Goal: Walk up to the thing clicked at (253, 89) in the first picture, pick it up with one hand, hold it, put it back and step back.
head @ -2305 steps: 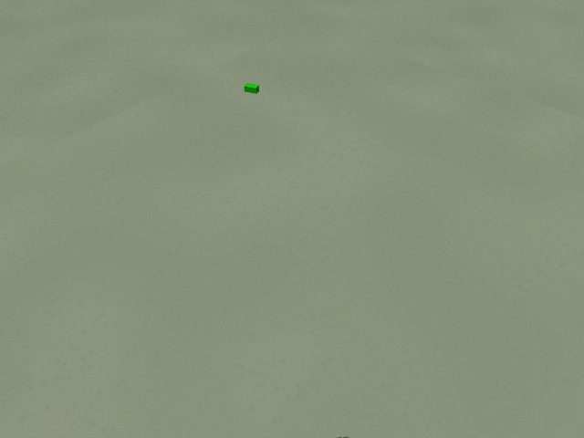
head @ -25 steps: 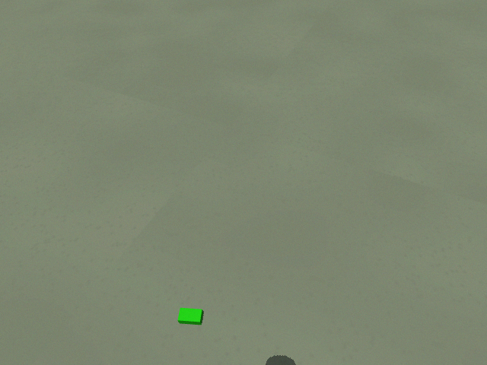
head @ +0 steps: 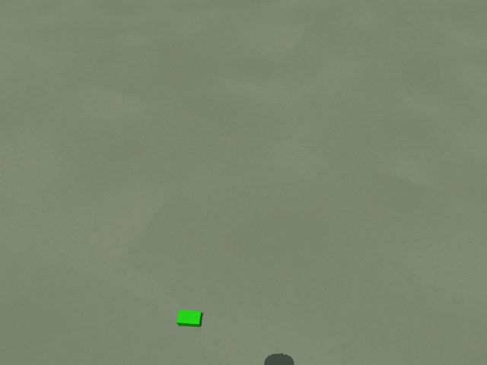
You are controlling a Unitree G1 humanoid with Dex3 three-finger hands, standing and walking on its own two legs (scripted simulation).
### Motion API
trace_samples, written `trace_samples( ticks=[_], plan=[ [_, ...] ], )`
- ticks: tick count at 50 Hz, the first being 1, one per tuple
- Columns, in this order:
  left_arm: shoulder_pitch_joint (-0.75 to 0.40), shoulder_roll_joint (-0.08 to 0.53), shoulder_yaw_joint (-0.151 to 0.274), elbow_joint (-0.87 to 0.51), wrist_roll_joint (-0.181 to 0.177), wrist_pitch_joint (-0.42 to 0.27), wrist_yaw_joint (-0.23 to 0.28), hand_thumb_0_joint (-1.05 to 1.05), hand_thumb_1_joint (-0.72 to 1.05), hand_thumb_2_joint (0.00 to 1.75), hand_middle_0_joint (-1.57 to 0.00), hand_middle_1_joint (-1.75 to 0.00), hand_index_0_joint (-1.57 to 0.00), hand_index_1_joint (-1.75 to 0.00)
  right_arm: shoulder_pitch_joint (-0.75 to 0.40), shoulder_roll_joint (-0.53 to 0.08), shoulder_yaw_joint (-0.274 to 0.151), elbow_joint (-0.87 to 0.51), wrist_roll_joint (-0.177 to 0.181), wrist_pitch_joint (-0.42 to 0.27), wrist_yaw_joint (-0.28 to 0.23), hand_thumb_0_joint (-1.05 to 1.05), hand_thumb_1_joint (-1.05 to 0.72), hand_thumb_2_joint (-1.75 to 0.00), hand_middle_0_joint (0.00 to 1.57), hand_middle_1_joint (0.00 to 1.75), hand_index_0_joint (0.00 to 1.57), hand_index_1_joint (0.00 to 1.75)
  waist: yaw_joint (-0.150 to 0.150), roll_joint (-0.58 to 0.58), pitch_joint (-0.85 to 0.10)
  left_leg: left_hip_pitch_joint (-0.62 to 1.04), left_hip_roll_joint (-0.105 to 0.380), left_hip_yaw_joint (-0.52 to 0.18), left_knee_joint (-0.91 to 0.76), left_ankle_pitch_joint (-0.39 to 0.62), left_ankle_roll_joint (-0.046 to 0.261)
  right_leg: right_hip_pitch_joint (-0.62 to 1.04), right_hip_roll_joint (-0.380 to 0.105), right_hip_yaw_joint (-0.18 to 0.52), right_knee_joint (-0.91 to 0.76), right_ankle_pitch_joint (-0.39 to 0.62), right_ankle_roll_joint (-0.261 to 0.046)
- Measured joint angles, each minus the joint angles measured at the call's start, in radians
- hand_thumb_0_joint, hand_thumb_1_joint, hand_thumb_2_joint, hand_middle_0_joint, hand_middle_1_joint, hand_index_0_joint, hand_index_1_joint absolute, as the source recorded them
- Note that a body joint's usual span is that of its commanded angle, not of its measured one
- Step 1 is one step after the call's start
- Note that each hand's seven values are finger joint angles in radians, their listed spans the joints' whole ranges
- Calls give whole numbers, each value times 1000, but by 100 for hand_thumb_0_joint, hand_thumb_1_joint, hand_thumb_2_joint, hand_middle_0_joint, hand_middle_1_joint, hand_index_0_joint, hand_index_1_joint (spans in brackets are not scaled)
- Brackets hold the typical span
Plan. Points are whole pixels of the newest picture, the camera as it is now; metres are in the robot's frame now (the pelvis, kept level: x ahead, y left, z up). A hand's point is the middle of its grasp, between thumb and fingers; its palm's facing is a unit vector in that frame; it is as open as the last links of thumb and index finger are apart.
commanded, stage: stand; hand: left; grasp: from above
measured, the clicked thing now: (189, 318) +0.41 +0.24 -0.76
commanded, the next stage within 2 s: step back in 0.14 s
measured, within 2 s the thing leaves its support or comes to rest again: neither
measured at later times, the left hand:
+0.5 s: hand out of the picture +0.10 +0.31 -0.18, palm faces -0.02 -0.92 -0.38, open 7.4 cm
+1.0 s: hand out of the picture -0.03 +0.28 -0.15, palm faces -0.07 -0.92 -0.39, open 7.4 cm
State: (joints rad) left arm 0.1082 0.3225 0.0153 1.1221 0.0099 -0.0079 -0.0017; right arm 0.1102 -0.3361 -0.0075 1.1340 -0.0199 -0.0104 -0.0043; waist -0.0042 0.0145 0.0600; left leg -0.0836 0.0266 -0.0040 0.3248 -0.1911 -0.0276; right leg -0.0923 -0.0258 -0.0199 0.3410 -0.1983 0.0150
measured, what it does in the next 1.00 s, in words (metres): walks backwards: right foot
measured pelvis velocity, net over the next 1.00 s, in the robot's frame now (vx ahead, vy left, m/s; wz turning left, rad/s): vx -0.16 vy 0.03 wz -0.07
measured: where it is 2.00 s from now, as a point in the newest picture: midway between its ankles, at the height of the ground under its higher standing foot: outside the picture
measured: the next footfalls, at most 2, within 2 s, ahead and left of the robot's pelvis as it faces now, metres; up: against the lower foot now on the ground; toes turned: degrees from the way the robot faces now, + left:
right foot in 0.84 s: -0.10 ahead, -0.09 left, +0.00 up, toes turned -2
left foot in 1.18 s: -0.18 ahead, +0.16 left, +0.00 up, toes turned -3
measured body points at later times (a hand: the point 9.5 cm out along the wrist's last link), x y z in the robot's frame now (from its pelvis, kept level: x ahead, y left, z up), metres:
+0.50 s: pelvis -0.06 +0.04 -0.03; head +0.01 +0.06 +0.41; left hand +0.10 +0.36 -0.15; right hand +0.02 -0.29 -0.14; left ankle -0.05 +0.14 -0.75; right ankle -0.02 -0.12 -0.73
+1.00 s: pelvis -0.16 +0.03 -0.02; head -0.11 +0.01 +0.43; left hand -0.03 +0.33 -0.13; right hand -0.08 -0.29 -0.15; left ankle -0.15 +0.15 -0.68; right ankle -0.14 -0.09 -0.75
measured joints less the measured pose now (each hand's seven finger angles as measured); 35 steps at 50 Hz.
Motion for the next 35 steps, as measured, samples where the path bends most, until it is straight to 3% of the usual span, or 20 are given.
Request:
trace_samples(
  ticks=[8, 12, 15, 19, 22, 23, 26, 29, 32, 35],
  plan=[
    [-1, 0, 3, -7, -6, 1, -3, 0, 90, 90, -20, -30, -20, -30, -5, -4, 2, -6, 4, 3, 3, 0, -91, -90, 20, 30, 20, 30, -1, 2, -1, -9, 2, 1, 10, -5, -1, -8, 2, 1, 8, -4, -1],
    [-20, 15, 28, -51, -19, 10, 1, 0, 90, 90, -21, -30, -20, -30, -33, -23, -8, -50, 22, 22, 10, 0, -91, -90, 20, 30, 20, 30, -10, 8, 45, -92, 8, -7, 121, -40, 7, -73, 8, -4, 82, -23, -7],
    [-39, 30, 38, -89, -15, 24, 4, 0, 90, 90, -21, -30, -20, -30, -46, -45, -22, -87, 26, 37, 11, 0, -91, -90, 20, 30, 20, 30, -12, 9, 81, -171, -1, -13, 242, -51, 33, -120, 3, -4, 138, -34, -8],
    [-54, 50, 43, -140, 4, 41, 8, 0, 90, 90, -21, -30, -20, -30, -31, -68, -41, -134, 22, 53, 15, 0, -91, -90, 20, 30, 20, 30, -13, -17, 100, -237, -57, -20, 446, -231, 66, -186, -30, 14, 220, -55, 1],
    [-67, 67, 41, -178, 5, 55, 11, 0, 90, 90, -21, -30, -20, -30, 8, -81, -49, -160, 14, 41, 17, 0, -91, -90, 20, 30, 20, 30, -25, -23, 91, -194, -51, -13, 338, -149, 62, -251, -39, 15, 302, -83, 11],
    [-81, 76, 43, -189, 1, 61, 13, 0, 90, 90, -21, -30, -20, -30, 15, -74, -54, -160, 4, 37, 13, 0, -91, -90, 20, 30, 20, 30, -22, -38, 101, -198, -59, -9, 341, -178, 62, -279, -30, 45, 357, -143, -4],
    [-106, 89, 52, -211, -2, 70, 31, 0, 90, 90, -20, -30, -20, -30, 30, -49, -44, -166, -7, 33, 13, 0, -91, -90, 20, 29, 20, 30, -26, -61, 136, -211, -61, -6, 346, -161, 71, -343, 74, 162, 584, -344, -36],
    [-95, 86, 47, -221, -9, 69, 33, 0, 90, 90, -20, -30, -20, -30, 42, -30, -35, -177, -12, 37, 0, 0, -91, -90, 20, 30, 20, 30, -27, -64, 141, -208, -54, 3, 298, -119, 78, -381, 132, 182, 759, -342, -39],
    [-62, 77, 45, -231, -5, 67, 24, 0, 90, 90, -20, -30, -20, -30, 44, -22, -35, -203, -10, 34, -12, 0, -90, -90, 20, 30, 20, 30, -28, -56, 145, -206, -45, 22, 273, -96, 83, -365, 135, 165, 799, -329, -16],
    [-30, 69, 47, -236, -3, 69, 18, 0, 90, 90, -20, -30, -20, -30, 40, -18, -33, -235, -7, 26, -17, 0, -90, -90, 20, 30, 20, 30, -28, -48, 149, -214, -35, 43, 276, -85, 84, -318, 116, 151, 732, -328, 0]
  ],
)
